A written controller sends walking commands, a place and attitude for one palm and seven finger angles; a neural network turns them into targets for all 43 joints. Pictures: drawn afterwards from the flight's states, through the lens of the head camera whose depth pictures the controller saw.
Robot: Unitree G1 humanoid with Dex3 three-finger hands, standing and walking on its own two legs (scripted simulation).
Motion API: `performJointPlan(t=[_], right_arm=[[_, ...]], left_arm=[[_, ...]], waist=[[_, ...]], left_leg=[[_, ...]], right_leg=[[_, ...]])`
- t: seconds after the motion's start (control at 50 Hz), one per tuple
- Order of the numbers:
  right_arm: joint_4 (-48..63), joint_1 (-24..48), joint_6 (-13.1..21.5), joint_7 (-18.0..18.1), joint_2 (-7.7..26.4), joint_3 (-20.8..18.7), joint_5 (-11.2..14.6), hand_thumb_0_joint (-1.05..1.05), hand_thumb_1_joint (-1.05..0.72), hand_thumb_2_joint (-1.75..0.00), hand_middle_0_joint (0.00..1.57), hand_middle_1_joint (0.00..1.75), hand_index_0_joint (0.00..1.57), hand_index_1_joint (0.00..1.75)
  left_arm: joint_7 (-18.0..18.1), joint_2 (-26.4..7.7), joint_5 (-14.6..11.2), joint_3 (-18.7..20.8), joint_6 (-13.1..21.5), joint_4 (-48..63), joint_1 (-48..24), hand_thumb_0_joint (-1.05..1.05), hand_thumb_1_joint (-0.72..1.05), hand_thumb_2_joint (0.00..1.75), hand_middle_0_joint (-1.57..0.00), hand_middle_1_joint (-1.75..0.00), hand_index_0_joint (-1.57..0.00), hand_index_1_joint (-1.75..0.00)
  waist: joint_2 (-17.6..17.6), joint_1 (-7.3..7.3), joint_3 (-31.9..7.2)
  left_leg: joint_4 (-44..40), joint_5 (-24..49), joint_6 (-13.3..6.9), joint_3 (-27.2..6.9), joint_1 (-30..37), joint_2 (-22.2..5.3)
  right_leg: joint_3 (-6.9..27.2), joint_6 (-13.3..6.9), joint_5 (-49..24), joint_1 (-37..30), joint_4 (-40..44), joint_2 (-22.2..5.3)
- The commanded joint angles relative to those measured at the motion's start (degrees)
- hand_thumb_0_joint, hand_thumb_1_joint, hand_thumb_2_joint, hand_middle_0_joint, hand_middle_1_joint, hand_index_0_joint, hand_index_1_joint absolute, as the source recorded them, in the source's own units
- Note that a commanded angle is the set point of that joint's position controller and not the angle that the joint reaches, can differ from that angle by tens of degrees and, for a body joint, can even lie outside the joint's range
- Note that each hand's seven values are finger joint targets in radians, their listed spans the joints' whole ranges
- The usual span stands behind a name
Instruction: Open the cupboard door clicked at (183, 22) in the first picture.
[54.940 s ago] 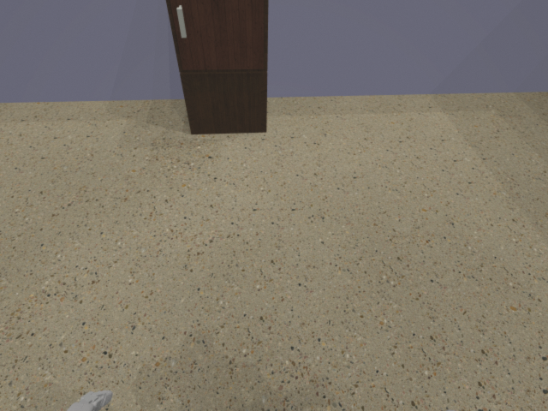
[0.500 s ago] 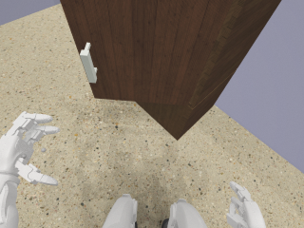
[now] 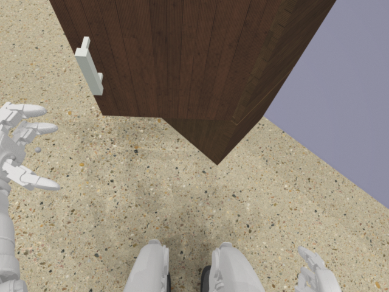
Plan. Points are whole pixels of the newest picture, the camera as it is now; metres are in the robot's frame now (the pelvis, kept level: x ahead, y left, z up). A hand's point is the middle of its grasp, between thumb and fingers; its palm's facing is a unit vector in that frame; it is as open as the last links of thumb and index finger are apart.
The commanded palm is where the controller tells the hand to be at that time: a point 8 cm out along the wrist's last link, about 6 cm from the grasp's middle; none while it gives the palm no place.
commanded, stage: move the hooked fingers beside the handle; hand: left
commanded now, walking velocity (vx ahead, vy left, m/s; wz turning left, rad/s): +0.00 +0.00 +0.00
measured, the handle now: (92, 67) +0.58 +0.26 +0.02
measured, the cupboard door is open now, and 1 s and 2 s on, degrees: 43 43 43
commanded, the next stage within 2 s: slide the fingers in behind the handle in 1.90 s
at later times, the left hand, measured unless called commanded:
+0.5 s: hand (44, 120) +0.42 +0.31 +0.03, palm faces +0.05 -1.00 -0.02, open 14.0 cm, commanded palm +0.42 +0.34 +0.03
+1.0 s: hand (55, 90) +0.50 +0.32 +0.02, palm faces +0.07 -1.00 -0.03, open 14.0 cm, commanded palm +0.50 +0.34 +0.02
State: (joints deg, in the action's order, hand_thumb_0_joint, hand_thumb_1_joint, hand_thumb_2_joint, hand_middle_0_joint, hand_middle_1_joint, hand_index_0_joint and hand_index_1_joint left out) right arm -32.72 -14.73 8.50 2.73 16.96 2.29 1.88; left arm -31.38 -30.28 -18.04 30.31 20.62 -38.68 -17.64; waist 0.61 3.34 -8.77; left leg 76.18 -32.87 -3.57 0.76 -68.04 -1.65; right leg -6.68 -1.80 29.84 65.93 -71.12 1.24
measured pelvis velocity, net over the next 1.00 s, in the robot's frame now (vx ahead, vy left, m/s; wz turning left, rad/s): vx -0.01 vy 0.01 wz -0.04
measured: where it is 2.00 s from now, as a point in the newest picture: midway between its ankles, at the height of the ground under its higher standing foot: outside the picture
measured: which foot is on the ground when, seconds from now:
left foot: down 0.00-1.00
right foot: down 0.00-1.00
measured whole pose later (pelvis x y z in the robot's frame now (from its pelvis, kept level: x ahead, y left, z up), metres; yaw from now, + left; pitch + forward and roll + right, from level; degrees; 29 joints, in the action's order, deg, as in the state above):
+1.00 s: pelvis -0.01 +0.01 -0.03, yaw -3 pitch +32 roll -8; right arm -33.4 -17.7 -2.4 1.5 18.0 5.7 -0.3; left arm -30.3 -49.1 -5.7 36.0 21.6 -67.7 -53.1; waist 1.5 11.3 -7.1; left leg 84.0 -33.7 -4.2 -1.0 -82.7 -2.8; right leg -8.5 -1.5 29.5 79.2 -76.5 2.2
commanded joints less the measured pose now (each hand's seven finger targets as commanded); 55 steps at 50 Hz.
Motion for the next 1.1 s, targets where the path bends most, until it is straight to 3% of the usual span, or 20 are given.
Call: performJointPlan(t=[0.0,0.04,0.1,0.18,0.22,0.24,0.26,0.36,0.4,0.42,0.44,0.5,0.58,0.68,0.7,0.74,0.84,0.86,1.06,1.08], right_arm=[[4.9,-4.9,1.1,0.0,10.3,-4.9,-0.1,0.0,-0.9,-0.9,0.2,0.3,0.2,0.3],[4.2,-5.4,0.7,0.3,10.7,-4.8,0.1,0.0,-0.9,-0.9,0.2,0.3,0.2,0.3],[2.8,-5.9,0.2,0.6,11.2,-4.8,-0.1,0.0,-0.9,-0.9,0.2,0.3,0.2,0.3],[2.4,-7.0,-0.6,0.6,11.6,-4.8,-0.6,0.0,-0.9,-0.9,0.2,0.3,0.2,0.3],[2.1,-7.2,-1.0,0.5,11.6,-4.8,-0.8,0.0,-0.9,-0.9,0.2,0.3,0.2,0.3],[1.7,-7.5,-1.2,0.7,11.9,-4.8,-1.0,0.0,-0.9,-0.9,0.2,0.3,0.2,0.3],[1.3,-7.8,-1.6,0.7,12.1,-4.7,-1.1,0.0,-0.9,-0.9,0.2,0.3,0.2,0.3],[1.7,-8.5,-3.6,0.1,12.3,-4.3,-1.2,0.0,-0.9,-0.9,0.2,0.3,0.2,0.3],[1.7,-8.5,-4.4,0.0,12.1,-4.1,-1.1,0.0,-0.9,-0.9,0.2,0.3,0.2,0.3],[1.7,-8.5,-4.8,0.0,12.3,-4.0,-1.2,0.0,-0.9,-0.9,0.2,0.3,0.2,0.3],[1.9,-8.7,-4.9,0.0,12.1,-3.9,-1.2,0.0,-0.9,-0.9,0.2,0.3,0.2,0.3],[1.4,-9.4,-5.7,0.0,12.6,-3.8,-1.4,0.0,-0.9,-0.9,0.2,0.3,0.2,0.3],[0.6,-10.1,-6.4,0.2,13.0,-3.4,-1.7,0.0,-0.9,-0.9,0.2,0.3,0.2,0.3],[0.1,-11.1,-7.4,0.3,13.6,-2.8,-1.9,0.0,-0.9,-0.9,0.2,0.3,0.2,0.3],[0.2,-11.5,-7.7,0.4,13.9,-2.7,-2.0,0.0,-0.9,-0.9,0.2,0.3,0.2,0.3],[0.5,-12.3,-8.3,0.4,13.9,-2.6,-2.1,0.0,-0.9,-0.9,0.2,0.3,0.2,0.3],[0.9,-13.1,-9.7,0.0,13.7,-1.8,-2.3,0.0,-0.9,-0.9,0.2,0.3,0.2,0.3],[1.0,-13.4,-9.9,-0.1,13.9,-1.8,-2.4,0.0,-0.9,-0.9,0.2,0.3,0.2,0.3],[1.0,-15.1,-11.8,-0.5,14.0,-0.5,-2.5,0.0,-0.9,-0.9,0.2,0.3,0.2,0.3],[0.9,-15.1,-11.9,-0.5,14.0,-0.4,-2.5,0.0,-0.9,-0.9,0.2,0.3,0.2,0.3]], left_arm=[[-0.5,-15.8,-1.9,4.1,5.9,11.8,-10.8,0.0,-0.5,0.3,-0.3,-1.2,-0.3,-1.2],[-0.9,-15.0,-1.9,3.2,5.8,7.9,-13.3,0.0,-0.5,0.3,-0.3,-1.2,-0.3,-1.2],[-0.8,-15.9,-0.5,2.8,5.5,3.0,-19.7,0.0,-0.5,0.3,-0.3,-1.2,-0.3,-1.2],[-0.4,-18.0,1.4,2.3,7.2,3.2,-25.6,0.0,-0.5,0.3,-0.3,-1.2,-0.3,-1.2],[0.1,-17.5,2.4,1.1,7.8,2.0,-28.4,0.0,-0.5,0.3,-0.3,-1.2,-0.3,-1.2],[0.3,-19.1,2.2,2.5,8.4,1.3,-30.6,0.0,-0.5,0.3,-0.3,-1.2,-0.3,-1.2],[0.5,-21.4,2.9,3.9,8.6,0.3,-31.2,0.0,-0.5,0.3,-0.3,-1.2,-0.3,-1.2],[0.9,-23.3,3.9,5.2,7.6,-4.7,-31.0,0.0,-0.5,0.3,-0.3,-1.2,-0.3,-1.2],[0.8,-22.0,4.4,3.8,6.6,-8.0,-32.0,0.0,-0.5,0.3,-0.3,-1.2,-0.3,-1.2],[0.9,-23.4,5.0,4.1,6.6,-8.5,-33.9,0.0,-0.5,0.3,-0.3,-1.2,-0.3,-1.2],[0.8,-22.5,4.9,3.2,6.9,-8.7,-35.4,0.0,-0.5,0.3,-0.3,-1.2,-0.3,-1.2],[1.0,-24.9,5.8,4.2,7.5,-11.0,-38.8,0.0,-0.5,0.3,-0.3,-1.2,-0.3,-1.2],[0.7,-27.3,6.5,4.2,9.1,-12.3,-45.1,0.0,-0.5,0.3,-0.3,-1.2,-0.3,-1.2],[0.3,-28.8,8.0,2.7,7.7,-16.0,-50.3,0.0,-0.5,0.3,-0.3,-1.2,-0.3,-1.2],[0.4,-31.3,8.5,4.4,7.3,-16.3,-50.0,0.0,-0.5,0.3,-0.3,-1.2,-0.3,-1.2],[0.5,-33.0,8.6,5.4,6.9,-15.9,-50.7,0.0,-0.5,0.3,-0.3,-1.2,-0.3,-1.2],[0.9,-37.3,9.5,7.3,5.8,-16.1,-54.1,0.0,-0.5,0.3,-0.3,-1.2,-0.3,-1.2],[1.1,-39.6,10.1,8.7,5.6,-15.9,-53.9,0.0,-0.5,0.3,-0.3,-1.2,-0.3,-1.2],[0.7,-41.3,12.4,7.0,3.0,-19.8,-58.6,0.0,-0.5,0.3,-0.3,-1.2,-0.3,-1.2],[0.6,-40.8,12.3,6.2,2.7,-20.1,-60.4,0.0,-0.5,0.3,-0.3,-1.2,-0.3,-1.2]], waist=[[8.3,-1.1,-26.9],[6.1,0.32,-24.0],[6.4,1.07,-21.4],[11.0,0.7,-25.5],[11.4,1.49,-25.3],[9.8,1.83,-25.6],[10.9,1.2,-26.5],[10.6,0.85,-28.2],[9.3,1.88,-25.8],[10.0,1.95,-24.8],[10.9,2.43,-25.1],[9.8,3.14,-25.6],[11.3,4.49,-27.1],[14.1,6.08,-27.3],[14.5,5.4,-28.4],[15.2,5.41,-31.2],[15.1,6.09,-33.1],[15.9,5.6,-34.2],[17.4,8.26,-31.5],[17.0,9.08,-31.4]], left_leg=[[-10.7,30.3,3.0,-5.9,24.4,-0.4],[-10.4,27.5,2.6,-6.1,22.1,-0.4],[-10.8,21.0,2.6,-6.4,19.7,-0.3],[-11.3,23.8,4.0,-7.9,25.6,-0.4],[-11.3,23.1,4.2,-8.7,26.5,-0.6],[-10.6,23.7,4.1,-8.8,25.9,-0.7],[-10.7,24.2,4.4,-9.1,26.6,-0.9],[-9.9,27.9,4.5,-9.2,26.4,-1.0],[-9.6,24.4,3.6,-8.5,23.3,-0.8],[-9.8,22.9,3.6,-8.6,22.4,-0.8],[-9.6,23.7,3.7,-8.9,23.2,-0.8],[-8.8,22.5,3.5,-9.1,22.3,-0.9],[-7.4,21.4,3.3,-9.4,21.6,-0.9],[-6.5,21.0,3.5,-10.5,21.7,-1.0],[-6.3,21.3,3.6,-10.5,21.8,-1.2],[-5.3,26.0,3.8,-10.9,23.2,-1.2],[-2.9,28.0,2.8,-9.8,20.4,-1.3],[-2.7,29.1,2.9,-9.7,20.6,-1.4],[-1.1,28.0,2.1,-10.0,18.1,-2.0],[-0.6,27.3,1.9,-9.9,17.2,-1.9]], right_leg=[[3.8,0.1,-16.0,-11.3,7.2,0.7],[3.6,0.1,-14.0,-8.9,7.2,1.0],[3.4,0.1,-9.9,-6.4,7.1,0.6],[2.9,-0.4,-9.1,-3.3,6.5,0.6],[2.6,-0.4,-8.4,-1.4,6.2,0.6],[2.5,-0.5,-8.7,-1.3,5.7,0.8],[2.5,-0.5,-8.5,-1.2,5.6,0.8],[2.2,-0.3,-9.9,-1.4,5.0,0.8],[2.5,0.0,-9.4,-1.4,5.4,0.8],[2.4,-0.1,-8.7,-1.2,5.2,0.7],[2.2,-0.3,-8.5,0.1,4.9,0.9],[2.4,-0.2,-8.5,0.5,4.8,1.0],[2.7,-0.2,-8.0,2.2,4.0,1.2],[2.3,-0.2,-7.6,5.7,3.0,1.0],[2.3,-0.3,-7.7,5.6,2.6,1.0],[2.1,-0.3,-9.4,5.6,1.9,1.2],[2.6,0.1,-11.4,3.4,1.6,1.5],[2.5,0.1,-12.0,2.7,1.4,1.6],[2.3,0.4,-11.7,5.8,1.0,2.0],[2.3,0.5,-11.7,6.1,0.9,1.9]])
